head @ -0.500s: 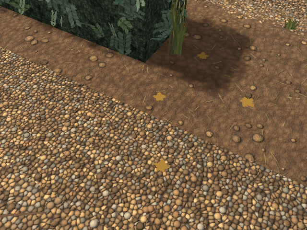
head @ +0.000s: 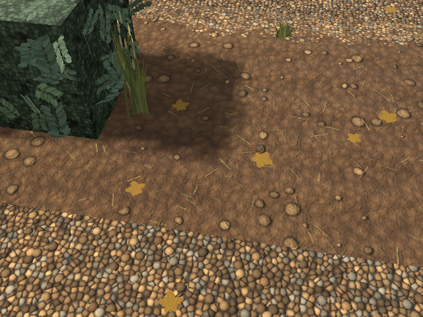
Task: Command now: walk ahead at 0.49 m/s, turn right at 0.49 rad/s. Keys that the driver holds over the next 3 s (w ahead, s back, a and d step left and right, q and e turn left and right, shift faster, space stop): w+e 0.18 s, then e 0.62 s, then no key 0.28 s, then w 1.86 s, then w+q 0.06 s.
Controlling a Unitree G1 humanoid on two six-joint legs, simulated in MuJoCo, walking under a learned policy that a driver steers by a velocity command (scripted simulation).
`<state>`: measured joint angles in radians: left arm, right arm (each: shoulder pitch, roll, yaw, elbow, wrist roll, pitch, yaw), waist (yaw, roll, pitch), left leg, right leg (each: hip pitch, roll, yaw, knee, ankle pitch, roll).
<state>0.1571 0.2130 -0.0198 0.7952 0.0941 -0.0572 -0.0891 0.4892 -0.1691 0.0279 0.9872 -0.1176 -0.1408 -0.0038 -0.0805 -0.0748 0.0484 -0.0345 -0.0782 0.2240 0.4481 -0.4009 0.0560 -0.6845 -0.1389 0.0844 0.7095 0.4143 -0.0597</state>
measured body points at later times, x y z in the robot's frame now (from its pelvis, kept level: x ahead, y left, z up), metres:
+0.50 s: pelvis +0.30 -0.05 -0.16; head +0.34 -0.06 +0.29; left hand +0.46 +0.19 -0.29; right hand +0.41 -0.35 -0.25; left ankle +0.46 +0.09 -0.82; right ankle +0.29 -0.16 -0.89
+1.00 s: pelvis +0.39 -0.04 -0.16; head +0.40 -0.05 +0.29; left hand +0.66 +0.12 -0.27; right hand +0.37 -0.34 -0.27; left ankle +0.51 +0.05 -0.89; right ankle +0.33 -0.13 -0.90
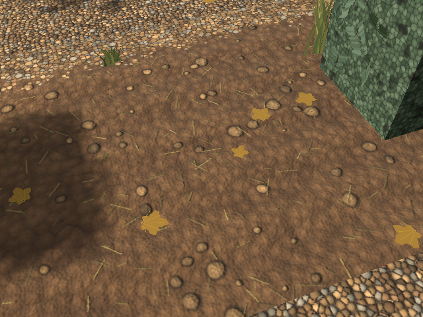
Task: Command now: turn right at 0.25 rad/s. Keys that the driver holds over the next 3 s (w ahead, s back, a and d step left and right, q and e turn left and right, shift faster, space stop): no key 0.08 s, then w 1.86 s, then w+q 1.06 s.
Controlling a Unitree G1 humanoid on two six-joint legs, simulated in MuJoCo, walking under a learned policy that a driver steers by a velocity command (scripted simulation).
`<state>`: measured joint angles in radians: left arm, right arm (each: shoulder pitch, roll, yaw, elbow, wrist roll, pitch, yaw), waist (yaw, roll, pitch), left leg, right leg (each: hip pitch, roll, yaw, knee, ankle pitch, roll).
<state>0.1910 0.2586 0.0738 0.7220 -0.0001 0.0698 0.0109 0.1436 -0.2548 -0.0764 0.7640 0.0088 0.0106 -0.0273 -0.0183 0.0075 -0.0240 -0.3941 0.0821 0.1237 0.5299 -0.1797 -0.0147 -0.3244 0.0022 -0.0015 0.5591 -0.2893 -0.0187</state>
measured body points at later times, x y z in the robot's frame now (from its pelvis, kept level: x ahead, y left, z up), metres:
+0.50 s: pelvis +0.10 +0.04 +0.00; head +0.12 +0.06 +0.45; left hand +0.15 +0.32 -0.13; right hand +0.23 -0.23 -0.10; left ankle +0.11 +0.13 -0.73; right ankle +0.01 -0.10 -0.69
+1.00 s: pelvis +0.36 +0.01 -0.01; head +0.40 +0.00 +0.44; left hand +0.57 +0.24 -0.10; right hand +0.32 -0.26 -0.15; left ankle +0.15 +0.14 -0.65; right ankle +0.46 -0.08 -0.73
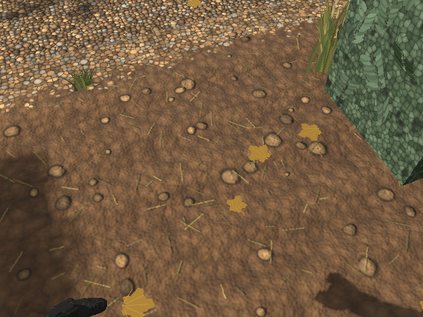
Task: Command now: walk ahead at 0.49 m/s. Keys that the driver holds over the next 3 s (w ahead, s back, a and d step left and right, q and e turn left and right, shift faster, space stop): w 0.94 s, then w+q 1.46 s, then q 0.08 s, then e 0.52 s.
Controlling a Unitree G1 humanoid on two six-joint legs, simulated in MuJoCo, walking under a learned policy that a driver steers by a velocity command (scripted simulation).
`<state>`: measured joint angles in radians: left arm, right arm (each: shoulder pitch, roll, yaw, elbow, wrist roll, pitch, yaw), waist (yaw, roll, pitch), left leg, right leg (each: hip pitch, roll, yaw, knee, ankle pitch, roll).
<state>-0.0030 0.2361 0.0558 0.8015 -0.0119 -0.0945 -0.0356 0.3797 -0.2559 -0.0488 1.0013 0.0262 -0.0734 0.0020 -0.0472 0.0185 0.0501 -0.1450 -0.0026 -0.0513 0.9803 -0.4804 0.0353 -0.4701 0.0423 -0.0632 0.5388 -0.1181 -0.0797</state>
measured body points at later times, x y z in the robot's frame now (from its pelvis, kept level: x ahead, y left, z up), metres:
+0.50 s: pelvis +0.29 +0.05 +0.00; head +0.32 +0.06 +0.45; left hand +0.25 +0.32 -0.14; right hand +0.51 -0.19 -0.09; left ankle +0.41 +0.15 -0.72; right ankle +0.11 -0.09 -0.70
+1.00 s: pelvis +0.56 +0.03 +0.01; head +0.59 +0.03 +0.46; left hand +0.79 +0.26 -0.09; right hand +0.53 -0.25 -0.13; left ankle +0.41 +0.15 -0.72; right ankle +0.72 -0.08 -0.72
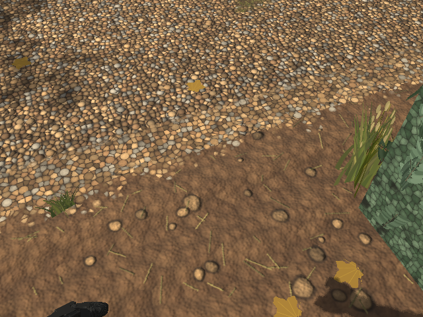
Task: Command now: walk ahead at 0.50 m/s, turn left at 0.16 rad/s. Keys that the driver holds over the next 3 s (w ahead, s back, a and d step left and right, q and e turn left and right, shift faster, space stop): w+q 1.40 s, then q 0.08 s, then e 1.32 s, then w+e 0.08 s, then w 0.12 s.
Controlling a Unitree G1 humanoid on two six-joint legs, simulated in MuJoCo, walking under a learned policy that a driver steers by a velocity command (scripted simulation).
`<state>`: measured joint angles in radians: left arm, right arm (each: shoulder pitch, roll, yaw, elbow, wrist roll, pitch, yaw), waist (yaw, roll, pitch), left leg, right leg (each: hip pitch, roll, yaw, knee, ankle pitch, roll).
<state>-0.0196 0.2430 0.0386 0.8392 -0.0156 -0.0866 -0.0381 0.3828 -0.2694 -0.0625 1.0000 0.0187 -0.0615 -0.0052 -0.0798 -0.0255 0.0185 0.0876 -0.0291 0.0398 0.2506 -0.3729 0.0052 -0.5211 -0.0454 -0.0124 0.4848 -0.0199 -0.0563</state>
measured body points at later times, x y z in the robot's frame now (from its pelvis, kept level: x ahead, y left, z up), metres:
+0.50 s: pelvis +0.27 +0.00 +0.00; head +0.29 +0.02 +0.45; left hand +0.22 +0.27 -0.14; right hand +0.51 -0.19 -0.10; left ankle +0.41 +0.16 -0.70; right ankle +0.15 -0.12 -0.73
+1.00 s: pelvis +0.55 +0.10 +0.01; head +0.57 +0.13 +0.45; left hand +0.63 +0.43 -0.08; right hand +0.73 -0.14 -0.10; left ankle +0.41 +0.14 -0.73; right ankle +0.77 +0.06 -0.71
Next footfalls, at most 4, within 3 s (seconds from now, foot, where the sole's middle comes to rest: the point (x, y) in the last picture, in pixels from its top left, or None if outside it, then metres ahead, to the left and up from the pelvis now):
0.02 right None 0.19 -0.12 -0.77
0.56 left None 0.44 0.16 -0.77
1.04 right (176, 225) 0.79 0.09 -0.77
1.56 left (66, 229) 0.81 0.48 -0.77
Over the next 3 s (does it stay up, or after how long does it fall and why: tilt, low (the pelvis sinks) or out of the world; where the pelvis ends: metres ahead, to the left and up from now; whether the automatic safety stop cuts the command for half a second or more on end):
stays up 0.90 0.34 0.00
